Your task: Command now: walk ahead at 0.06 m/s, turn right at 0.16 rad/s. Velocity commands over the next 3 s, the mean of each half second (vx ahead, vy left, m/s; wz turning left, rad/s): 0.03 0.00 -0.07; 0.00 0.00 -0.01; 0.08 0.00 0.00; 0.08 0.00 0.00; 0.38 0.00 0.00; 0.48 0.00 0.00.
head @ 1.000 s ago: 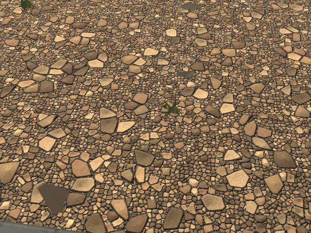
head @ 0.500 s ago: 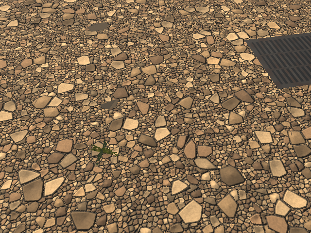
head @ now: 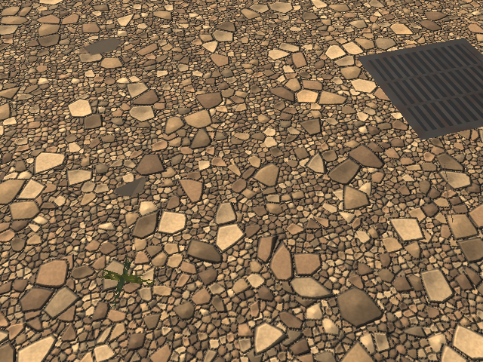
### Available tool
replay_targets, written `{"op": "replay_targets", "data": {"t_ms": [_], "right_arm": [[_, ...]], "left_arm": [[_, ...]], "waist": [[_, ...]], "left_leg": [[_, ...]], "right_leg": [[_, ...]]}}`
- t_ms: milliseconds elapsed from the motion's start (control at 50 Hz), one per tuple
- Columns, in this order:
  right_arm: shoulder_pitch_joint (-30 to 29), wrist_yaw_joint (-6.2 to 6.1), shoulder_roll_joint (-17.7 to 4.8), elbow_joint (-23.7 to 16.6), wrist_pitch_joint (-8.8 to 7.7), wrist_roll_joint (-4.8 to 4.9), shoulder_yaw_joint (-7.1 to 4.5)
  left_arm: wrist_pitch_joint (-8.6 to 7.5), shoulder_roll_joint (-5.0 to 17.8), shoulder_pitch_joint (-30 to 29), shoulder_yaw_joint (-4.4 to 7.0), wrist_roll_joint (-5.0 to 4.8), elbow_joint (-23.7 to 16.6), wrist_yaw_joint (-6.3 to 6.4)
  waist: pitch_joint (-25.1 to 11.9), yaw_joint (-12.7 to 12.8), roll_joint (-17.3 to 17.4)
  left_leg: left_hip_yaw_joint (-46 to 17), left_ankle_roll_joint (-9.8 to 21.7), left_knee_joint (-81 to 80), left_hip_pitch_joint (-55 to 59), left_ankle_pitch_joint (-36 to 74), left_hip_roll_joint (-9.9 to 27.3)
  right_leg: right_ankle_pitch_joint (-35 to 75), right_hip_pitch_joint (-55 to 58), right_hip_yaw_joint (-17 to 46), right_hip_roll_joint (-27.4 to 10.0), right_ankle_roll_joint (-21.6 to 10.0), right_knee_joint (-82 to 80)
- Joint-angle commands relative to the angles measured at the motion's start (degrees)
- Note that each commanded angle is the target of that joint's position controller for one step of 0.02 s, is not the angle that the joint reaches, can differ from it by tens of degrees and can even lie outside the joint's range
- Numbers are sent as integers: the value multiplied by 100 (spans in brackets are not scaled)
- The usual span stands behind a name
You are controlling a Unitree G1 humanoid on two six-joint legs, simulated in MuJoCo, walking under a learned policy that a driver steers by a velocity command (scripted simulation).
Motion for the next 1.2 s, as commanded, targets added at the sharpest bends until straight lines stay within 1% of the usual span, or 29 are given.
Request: {"op": "replay_targets", "data": {"t_ms": [20, 40, 80, 100, 140, 180, 200, 260, 360, 380, 420, 440, 460, 500, 540, 600, 640, 700, 760, 820, 840, 880, 920, 940, 980, 1020, 1060, 1080, 1200], "right_arm": [[2249, -7, -821, 633, -169, 227, -390], [2406, -10, -730, 914, -103, 333, -321], [1756, -95, -393, 824, 23, 182, -166], [1249, -219, -638, 737, 78, 158, -168], [303, -440, -694, 458, 171, -67, -93], [193, -428, -792, 422, 194, -92, -73], [542, -461, -595, 549, 185, -50, -27], [1158, -567, -361, 802, 214, -2, 26], [1059, -685, -551, 711, 301, 7, -67], [677, -621, -895, 569, 381, 49, -194], [1088, -542, -894, 692, 478, 221, -334], [1644, -518, -578, 663, 508, 207, -309], [1415, -486, -346, 478, 501, 96, -284], [-199, -403, -232, -193, 425, 169, -321], [-637, -331, 50, -337, 278, 263, -266], [250, -439, -440, 26, 445, 182, -477], [339, -489, -359, -39, 675, 199, -421], [-154, -407, -146, -373, 763, 217, -277], [-111, -229, -140, -346, 689, 307, -327], [739, -185, -43, 162, 701, 348, -430], [1020, -179, -52, 309, 654, 267, -459], [1525, -130, -328, 498, 452, -91, -301], [1068, -51, -646, 365, 331, -31, -293], [1042, -145, -890, 469, 307, -89, -330], [346, -308, -340, 428, 278, -27, -76], [440, -400, 50, 525, 233, -3, 94], [939, -442, 158, 713, 196, -42, 134], [1156, -449, 123, 773, 185, -20, 112], [1663, -518, 343, 983, 122, -121, 121]], "left_arm": [[251, 305, 877, 155, -112, 184, 132], [209, 224, 1254, 49, -341, 266, 76], [199, 358, 230, 35, -401, -87, 81], [260, 290, -191, 12, -373, -314, 172], [575, 296, -924, -5, -302, -455, 450], [676, 251, -919, 17, -120, -433, 548], [638, 245, -1030, 53, -155, -428, 546], [536, 52, -1164, 7, -168, -521, 502], [411, -34, -1646, -104, -98, -748, 373], [419, -108, -1388, -167, -38, -722, 339], [453, 95, -1128, -97, -9, -499, 229], [468, 685, -1435, 48, -57, -575, 171], [503, 1084, -1407, 170, -94, -721, 157], [375, 1253, -1357, 309, 78, -785, 221], [98, 1348, -1315, 487, 194, -747, 196], [245, 794, -1819, 425, -64, -695, 202], [415, 813, -2033, 439, -24, -791, 200], [543, 917, -1892, 480, -122, -765, 329], [502, 974, -1556, 521, -167, -452, 378], [390, 635, -1387, 400, -47, -137, 332], [354, 378, -1132, 338, 51, 21, 284], [310, -147, -943, 253, 4, 124, 147], [355, 269, -670, 292, -161, -11, 202], [332, 364, -1197, 319, -334, -230, 344], [463, 601, -1847, 377, -253, -385, 557], [537, 426, -1641, 368, -97, -300, 566], [527, 204, -1567, 334, -85, -281, 528], [498, 393, -1327, 406, -133, -202, 494], [447, -15, -1580, 335, -95, -272, 440]], "waist": [[-1259, -759, 385], [-2206, -828, 767], [-2050, -825, 264], [-1720, -580, -32], [-667, -402, -325], [-284, -317, 32], [-64, -481, 82], [-195, -604, 218], [-541, -638, 311], [-658, -348, 531], [-133, -351, 578], [108, -804, -529], [-106, -656, -1715], [609, -182, -2201], [518, 5, -2274], [126, -580, -1628], [113, -752, -1112], [55, -600, -1078], [-157, -601, -1167], [-52, -902, -853], [-109, -933, -563], [-358, -901, 615], [-727, -560, 209], [-536, -668, 111], [74, -536, -51], [84, -502, 207], [-12, -599, 257], [-4, -590, 76], [0, -737, 224]], "left_leg": [[-241, 656, 1283, 4398, 4931, 1021], [-858, 1442, 2210, 5614, 4974, 1768], [-1319, 1822, 1769, 4490, 2492, 1860], [-1643, 2053, 1303, 3478, 1356, 2055], [-1565, 1945, 90, 911, -963, 1844], [-901, 1611, -181, -50, -1457, 1292], [-914, 1510, -92, 100, -1979, 1141], [-980, 1524, 86, 824, -1859, 1102], [-876, 1512, 398, 1053, -790, 1152], [-291, 1371, 219, 581, -352, 871], [62, 1105, 418, 304, -71, 574], [484, 736, 1132, 519, -656, 119], [739, 638, 1619, 162, -1792, -207], [-237, 756, 2033, -1695, -4733, -759], [-1508, 534, 3473, -2700, -5947, -1222], [-1055, -29, 4802, -2214, -4716, -1245], [-558, -153, 4901, -1652, -3900, -1130], [-184, -210, 3329, -1067, -3314, -845], [65, -101, 1695, 59, -2127, -519], [627, 109, 141, 1851, -964, -568], [657, 204, -127, 2410, -907, -571], [-516, 732, 1517, 3495, 3239, 674], [-1314, 1342, 1375, 2633, 1889, 1342], [-1750, 1742, 794, 2061, -432, 1669], [-2122, 1569, 68, 975, -3039, 1588], [-1750, 1207, 183, 899, -3310, 1133], [-1528, 1065, 341, 1075, -2883, 873], [-1187, 943, 484, 1075, -3174, 515], [-1579, 1369, 627, 1228, -2288, 803]], "right_leg": [[999, -2437, 385, -250, -17, 2025], [-1011, -3371, 329, -344, 424, 4075], [-272, -3795, 349, -971, 638, 4948], [90, -3545, 223, -1229, 711, 4833], [993, -2380, -20, -1343, 777, 3926], [1070, -1678, -288, -1245, 728, 3698], [1570, -1980, -74, -1255, 732, 3720], [1635, -2462, -40, -1319, 652, 3678], [1237, -2019, -79, -1551, 660, 2921], [557, -1084, -719, -1426, 522, 1912], [1486, -552, -831, -1279, 230, -26], [3331, -1063, 125, -1574, -220, -535], [3867, -1136, 1294, -2023, -790, -1609], [4069, -614, 3262, -2607, -1817, -3258], [5561, 13, 3516, -2892, -2179, -2988], [4876, -490, 2308, -2618, -1382, -1892], [4314, -1045, 1702, -2536, -1023, -1864], [3687, -796, 949, -2301, -668, -1872], [2986, -530, 602, -2272, -474, -1692], [3036, -920, 200, -2135, -276, -1204], [2907, -955, -238, -1799, -148, -445], [-324, -2707, -516, -1184, 319, 3112], [457, -2878, 75, -1271, 528, 4072], [1452, -3231, 263, -1244, 472, 4183], [2381, -3120, 498, -1425, 440, 3815], [2628, -3024, 438, -1410, 440, 3592], [2637, -3055, 344, -1383, 450, 3606], [3366, -2984, 255, -1276, 456, 2856], [2977, -2892, 237, -1501, 638, 2396]]}}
